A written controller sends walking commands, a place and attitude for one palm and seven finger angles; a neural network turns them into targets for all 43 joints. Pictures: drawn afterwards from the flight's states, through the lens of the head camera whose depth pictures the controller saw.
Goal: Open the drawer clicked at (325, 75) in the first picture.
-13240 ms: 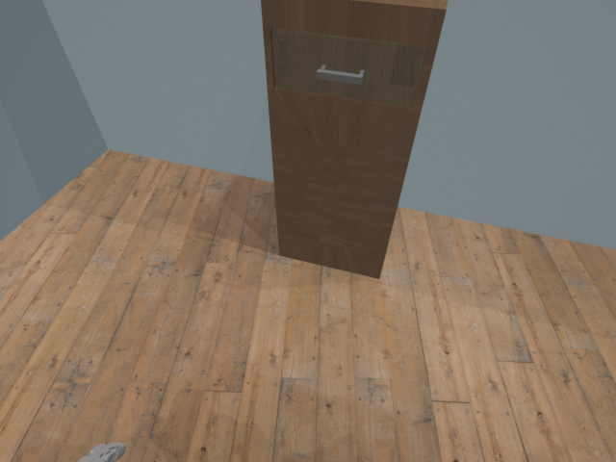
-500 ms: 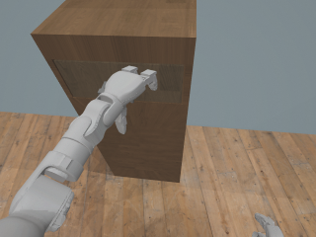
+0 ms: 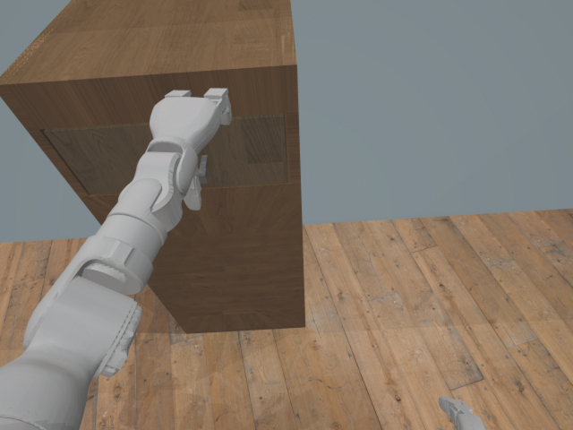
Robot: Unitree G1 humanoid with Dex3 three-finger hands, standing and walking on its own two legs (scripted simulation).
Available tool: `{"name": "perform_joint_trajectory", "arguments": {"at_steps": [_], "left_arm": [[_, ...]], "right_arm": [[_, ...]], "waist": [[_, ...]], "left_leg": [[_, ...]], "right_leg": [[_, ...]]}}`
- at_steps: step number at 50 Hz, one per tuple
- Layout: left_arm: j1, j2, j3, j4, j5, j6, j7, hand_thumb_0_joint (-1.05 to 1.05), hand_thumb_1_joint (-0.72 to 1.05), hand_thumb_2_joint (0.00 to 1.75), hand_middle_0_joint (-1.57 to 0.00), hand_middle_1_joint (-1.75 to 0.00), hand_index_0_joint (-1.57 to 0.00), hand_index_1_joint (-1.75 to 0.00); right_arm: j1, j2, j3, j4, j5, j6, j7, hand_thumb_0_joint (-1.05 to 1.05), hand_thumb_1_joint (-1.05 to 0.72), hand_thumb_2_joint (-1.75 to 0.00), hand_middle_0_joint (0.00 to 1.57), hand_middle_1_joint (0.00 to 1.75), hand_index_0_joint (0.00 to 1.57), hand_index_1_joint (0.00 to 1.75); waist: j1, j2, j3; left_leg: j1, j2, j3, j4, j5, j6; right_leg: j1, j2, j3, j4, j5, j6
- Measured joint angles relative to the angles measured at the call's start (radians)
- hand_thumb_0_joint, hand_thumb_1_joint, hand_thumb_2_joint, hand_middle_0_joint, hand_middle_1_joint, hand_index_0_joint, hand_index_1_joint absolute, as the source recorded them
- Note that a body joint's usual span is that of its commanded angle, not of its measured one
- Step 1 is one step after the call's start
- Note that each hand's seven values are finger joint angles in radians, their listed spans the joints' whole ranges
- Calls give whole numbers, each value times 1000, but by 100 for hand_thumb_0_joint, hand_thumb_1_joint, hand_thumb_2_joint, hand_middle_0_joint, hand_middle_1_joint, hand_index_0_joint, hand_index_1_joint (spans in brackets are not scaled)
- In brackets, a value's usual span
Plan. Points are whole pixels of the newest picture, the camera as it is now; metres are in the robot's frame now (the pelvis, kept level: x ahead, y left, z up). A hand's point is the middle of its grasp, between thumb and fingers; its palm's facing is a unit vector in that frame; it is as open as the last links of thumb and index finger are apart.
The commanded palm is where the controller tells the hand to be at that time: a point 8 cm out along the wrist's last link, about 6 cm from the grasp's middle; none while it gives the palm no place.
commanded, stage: move the hooked fingers above the handle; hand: left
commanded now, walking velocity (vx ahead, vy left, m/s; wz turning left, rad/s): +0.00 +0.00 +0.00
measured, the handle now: (174, 170) +0.52 +0.18 +0.07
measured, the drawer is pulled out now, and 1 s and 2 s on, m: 0.00 0.00 0.00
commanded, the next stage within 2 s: none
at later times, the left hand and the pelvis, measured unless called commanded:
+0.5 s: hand (167, 166) +0.48 +0.17 +0.12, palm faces +0.04 -0.07 -1.00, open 13.8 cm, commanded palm +0.47 +0.20 +0.18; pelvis +0.04 +0.01 +0.00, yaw +4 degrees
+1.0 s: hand (159, 166) +0.48 +0.18 +0.12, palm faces -0.02 -0.02 -1.00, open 13.7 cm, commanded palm +0.46 +0.21 +0.18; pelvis +0.02 -0.01 +0.00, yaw +2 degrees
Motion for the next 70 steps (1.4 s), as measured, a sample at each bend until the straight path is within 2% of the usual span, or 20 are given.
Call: {"name": "perform_joint_trajectory", "arguments": {"at_steps": [6, 12, 15, 19, 22, 26, 30, 35, 39, 42, 50, 56, 59, 64, 66, 70], "left_arm": [[16, 40, 55, 45, 8, -9, -12, 0, -49, 30, -35, -126, -32, -122], [68, 123, 127, 85, 33, -39, -43, 0, -48, 30, -33, -123, -32, -122], [90, 146, 102, 38, 22, -85, -75, 0, -48, 30, -33, -122, -32, -121], [124, 115, 35, -109, -10, -179, -86, -1, -48, 30, -33, -121, -32, -121], [112, 55, 13, -142, -25, -221, -55, -1, -48, 30, -33, -121, -32, -121], [126, -8, 42, -112, -2, -200, 18, 0, -48, 30, -45, -126, -32, -121], [117, -46, 42, -77, 34, -136, 65, 0, -48, 30, -49, -126, -32, -122], [83, -68, 63, -26, 40, -66, 49, 0, -48, 30, -50, -125, -34, -128], [59, -57, 78, 16, 62, -40, 20, 0, -48, 30, -47, -124, -36, -129], [52, -35, 91, 32, 68, -43, -3, 0, -49, 30, -44, -123, -35, -127], [68, 49, 141, 32, 53, -96, -49, 0, -49, 30, -36, -121, -34, -123], [128, 110, 159, -19, 41, -124, -66, 0, -48, 30, -33, -121, -33, -122], [158, 112, 140, -65, 20, -145, -76, 0, -48, 30, -33, -121, -32, -121], [148, 80, 94, -93, 6, -176, -67, -1, -49, 30, -32, -121, -32, -121], [139, 67, 96, -95, 9, -180, -56, -1, -49, 30, -33, -121, -32, -121], [156, 45, 120, -89, 18, -183, -31, 0, -48, 30, -41, -124, -32, -121]], "right_arm": [[12, -26, -23, -28, -3, -24, -4, 0, -90, -90, 20, 30, 20, 30], [70, -37, -63, -30, -21, -57, 11, 0, -90, -90, 20, 30, 20, 30], [123, -34, -97, -17, -37, -78, 27, 0, -90, -90, 20, 30, 20, 30], [180, -31, -131, 22, -60, -89, 52, 1, -90, -90, 20, 30, 20, 30], [176, -26, -133, 52, -63, -81, 77, 1, -90, -90, 20, 30, 20, 30], [148, -15, -116, 68, -66, -60, 112, 1, -90, -90, 20, 30, 20, 30], [91, 5, -99, 60, -68, -41, 137, 1, -90, -90, 20, 30, 20, 30], [27, 34, -72, 29, -64, -21, 129, 0, -90, -90, 20, 30, 20, 30], [4, 43, -57, 0, -61, -16, 109, 0, -90, -90, 20, 30, 20, 30], [7, 36, -53, -19, -58, -17, 92, 0, -90, -90, 20, 30, 20, 30], [65, -11, -73, -29, -53, -30, 58, 0, -90, -90, 20, 30, 20, 30], [131, -41, -116, -9, -59, -42, 65, 0, -90, -90, 20, 30, 20, 30], [155, -45, -130, 8, -58, -44, 71, 1, -90, -90, 20, 30, 20, 30], [151, -34, -132, 33, -58, -51, 85, 1, -90, -90, 20, 30, 20, 30], [139, -26, -128, 35, -61, -54, 91, 1, -90, -90, 20, 30, 20, 30], [117, -11, -118, 33, -67, -50, 104, 1, -90, -90, 20, 30, 20, 30]], "waist": [[-2, -11, 3], [12, -18, 17], [32, -17, 21], [63, -5, 0], [65, 0, -21], [79, 7, -53], [85, 17, -62], [75, 18, -56], [61, 12, -51], [50, 7, -43], [30, -13, -21], [39, -7, -14], [49, -2, -14], [53, 0, -15], [49, 1, -22], [57, 13, -42]], "left_leg": [[-19, 6, 0, 13, -2, -4], [-53, 6, -22, 28, -8, -7], [-68, -1, -48, 37, -15, -6], [-71, -12, -79, 50, -35, -1], [-62, -18, -84, 61, -56, 3], [-57, -23, -72, 61, -69, 7], [-58, -25, -60, 62, -69, 10], [-46, -24, -48, 47, -54, 10], [-34, -19, -40, 35, -43, 5], [-25, -14, -37, 30, -37, 1], [-26, 1, -38, 32, -31, -12], [-36, 7, -45, 39, -37, -16], [-33, 6, -55, 40, -41, -16], [-37, 1, -69, 47, -49, -13], [-40, 0, -67, 47, -52, -12], [-35, -3, -57, 42, -57, -8]], "right_leg": [[-17, 6, 0, 8, 1, -5], [-40, 3, -22, 16, -10, -9], [-41, -6, -48, 16, -22, -10], [-26, -18, -77, 17, -47, -5], [-15, -25, -81, 26, -69, 2], [-19, -29, -68, 39, -84, 6], [-29, -31, -56, 48, -84, 9], [-27, -29, -44, 47, -72, 9], [-22, -23, -37, 43, -62, 4], [-16, -18, -34, 40, -56, 0], [-16, -3, -37, 36, -48, -14], [-19, 3, -44, 33, -50, -19], [-10, 2, -53, 28, -54, -19], [-5, -5, -66, 28, -64, -16], [-10, -6, -64, 28, -66, -14], [-10, -7, -53, 28, -70, -9]]}}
